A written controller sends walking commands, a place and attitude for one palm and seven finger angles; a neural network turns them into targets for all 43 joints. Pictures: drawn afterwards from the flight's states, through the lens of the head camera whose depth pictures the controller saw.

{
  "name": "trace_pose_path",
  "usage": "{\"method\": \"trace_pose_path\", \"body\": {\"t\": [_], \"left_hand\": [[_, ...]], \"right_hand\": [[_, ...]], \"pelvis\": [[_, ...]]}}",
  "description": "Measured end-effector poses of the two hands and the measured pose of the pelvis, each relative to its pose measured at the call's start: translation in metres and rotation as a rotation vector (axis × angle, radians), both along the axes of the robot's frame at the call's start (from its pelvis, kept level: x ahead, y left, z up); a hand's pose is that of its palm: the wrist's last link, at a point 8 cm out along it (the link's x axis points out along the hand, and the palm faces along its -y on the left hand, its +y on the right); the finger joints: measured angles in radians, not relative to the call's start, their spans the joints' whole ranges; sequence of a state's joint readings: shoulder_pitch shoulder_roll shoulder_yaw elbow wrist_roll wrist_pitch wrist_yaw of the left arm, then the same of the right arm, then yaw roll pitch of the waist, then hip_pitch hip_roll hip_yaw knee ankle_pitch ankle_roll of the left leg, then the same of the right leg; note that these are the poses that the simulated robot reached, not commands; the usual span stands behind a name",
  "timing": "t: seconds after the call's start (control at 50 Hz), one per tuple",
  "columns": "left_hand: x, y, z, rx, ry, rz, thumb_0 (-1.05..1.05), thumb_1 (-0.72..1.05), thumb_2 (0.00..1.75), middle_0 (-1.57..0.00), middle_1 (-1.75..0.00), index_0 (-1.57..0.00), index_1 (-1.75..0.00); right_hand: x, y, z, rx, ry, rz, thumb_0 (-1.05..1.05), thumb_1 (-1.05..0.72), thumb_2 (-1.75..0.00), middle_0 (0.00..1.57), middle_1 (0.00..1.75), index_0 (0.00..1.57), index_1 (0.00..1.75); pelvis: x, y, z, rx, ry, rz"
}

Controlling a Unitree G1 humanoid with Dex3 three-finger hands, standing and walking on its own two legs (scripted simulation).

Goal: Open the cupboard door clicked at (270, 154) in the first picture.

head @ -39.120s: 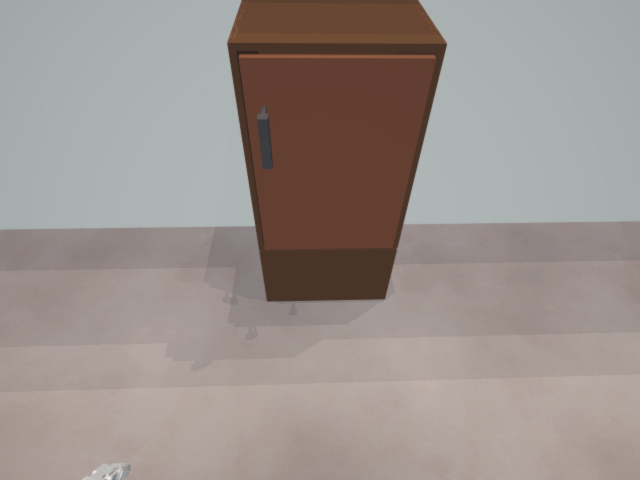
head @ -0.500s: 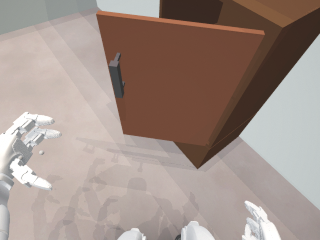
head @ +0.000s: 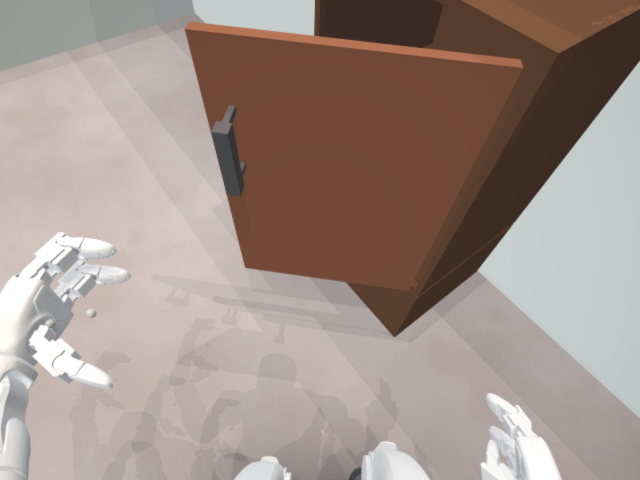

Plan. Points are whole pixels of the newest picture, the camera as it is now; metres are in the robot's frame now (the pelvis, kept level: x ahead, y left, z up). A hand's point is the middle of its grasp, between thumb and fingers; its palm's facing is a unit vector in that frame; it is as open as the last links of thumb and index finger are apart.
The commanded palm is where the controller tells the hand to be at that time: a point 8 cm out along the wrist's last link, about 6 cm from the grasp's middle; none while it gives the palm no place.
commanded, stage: move the hooked fingers beside the handle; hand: left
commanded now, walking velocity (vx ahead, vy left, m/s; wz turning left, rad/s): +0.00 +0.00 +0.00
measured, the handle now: (233, 152) +0.56 +0.16 +0.04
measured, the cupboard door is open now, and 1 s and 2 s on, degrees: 45 45 45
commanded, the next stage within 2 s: none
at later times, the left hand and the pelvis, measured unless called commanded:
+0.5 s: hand (128, 261) +0.35 +0.25 +0.05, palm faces -0.10 -0.99 -0.04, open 14.0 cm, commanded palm +0.34 +0.30 +0.05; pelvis +0.00 +0.00 +0.00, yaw +0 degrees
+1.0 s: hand (166, 215) +0.43 +0.23 +0.05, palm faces -0.11 -0.99 -0.03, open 14.0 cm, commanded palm +0.41 +0.28 +0.05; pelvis +0.00 +0.00 -0.01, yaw -1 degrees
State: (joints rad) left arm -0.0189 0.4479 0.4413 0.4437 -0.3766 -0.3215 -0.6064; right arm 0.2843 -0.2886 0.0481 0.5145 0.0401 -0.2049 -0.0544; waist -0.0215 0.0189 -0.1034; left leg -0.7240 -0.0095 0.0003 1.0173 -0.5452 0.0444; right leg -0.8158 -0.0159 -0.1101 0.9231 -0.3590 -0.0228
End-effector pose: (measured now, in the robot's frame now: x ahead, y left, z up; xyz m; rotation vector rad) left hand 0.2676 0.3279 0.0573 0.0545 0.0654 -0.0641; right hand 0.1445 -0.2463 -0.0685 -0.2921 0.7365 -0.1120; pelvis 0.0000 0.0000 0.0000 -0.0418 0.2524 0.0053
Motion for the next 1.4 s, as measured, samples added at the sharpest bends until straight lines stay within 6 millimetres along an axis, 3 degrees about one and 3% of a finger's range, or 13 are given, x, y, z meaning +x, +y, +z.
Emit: {"method": "trace_pose_path", "body": {"t": [0.12,0.28,0.44,0.68,0.84,1.08,1.4], "left_hand": [[0.006,-0.003,-0.001,-0.002,-0.013,-0.012,-0.02,-0.5,0.3,-0.3,-1.2,-0.31,-1.2],[0.037,-0.015,-0.002,-0.015,-0.02,-0.043,-0.02,-0.5,0.3,-0.3,-1.2,-0.31,-1.2],[0.061,-0.014,0.0,-0.018,-0.017,-0.029,-0.02,-0.5,0.3,-0.3,-1.2,-0.31,-1.2],[0.098,-0.034,-0.007,-0.024,-0.014,-0.041,-0.02,-0.5,0.3,-0.3,-1.2,-0.31,-1.2],[0.121,-0.036,0.001,-0.015,-0.028,-0.041,-0.02,-0.5,0.3,-0.3,-1.2,-0.3,-1.2],[0.157,-0.046,-0.008,-0.03,-0.014,-0.037,-0.02,-0.5,0.3,-0.3,-1.2,-0.31,-1.2],[0.209,-0.056,-0.006,-0.026,-0.019,-0.054,-0.02,-0.5,0.3,-0.3,-1.2,-0.3,-1.2]], "right_hand": [[0.003,0.0,-0.001,-0.01,0.001,0.008,0.01,-0.9,-0.9,0.2,0.3,0.2,0.3],[-0.005,-0.003,-0.007,-0.024,0.038,-0.015,0.01,-0.9,-0.9,0.2,0.3,0.2,0.3],[-0.026,-0.006,-0.011,-0.022,0.108,-0.057,0.01,-0.9,-0.9,0.2,0.3,0.2,0.3],[-0.054,-0.011,-0.022,-0.026,0.225,-0.105,0.01,-0.9,-0.9,0.2,0.3,0.2,0.3],[-0.069,-0.014,-0.025,-0.021,0.285,-0.135,0.01,-0.9,-0.9,0.2,0.3,0.2,0.3],[-0.091,-0.021,-0.033,-0.042,0.382,-0.166,0.01,-0.9,-0.9,0.2,0.3,0.2,0.3],[-0.139,-0.021,-0.04,-0.049,0.553,-0.24,0.01,-0.9,-0.9,0.2,0.3,0.2,0.3]], "pelvis": [[0.0,0.0,-0.001,-0.002,0.002,0.006],[-0.001,0.002,-0.003,-0.002,0.014,0.005],[0.0,0.003,-0.002,0.001,0.03,-0.005],[0.0,0.003,-0.004,0.005,0.054,-0.012],[0.001,0.002,-0.003,0.005,0.066,-0.018],[-0.002,0.0,-0.01,0.005,0.096,-0.022],[-0.002,0.002,-0.017,-0.005,0.155,-0.032]]}}
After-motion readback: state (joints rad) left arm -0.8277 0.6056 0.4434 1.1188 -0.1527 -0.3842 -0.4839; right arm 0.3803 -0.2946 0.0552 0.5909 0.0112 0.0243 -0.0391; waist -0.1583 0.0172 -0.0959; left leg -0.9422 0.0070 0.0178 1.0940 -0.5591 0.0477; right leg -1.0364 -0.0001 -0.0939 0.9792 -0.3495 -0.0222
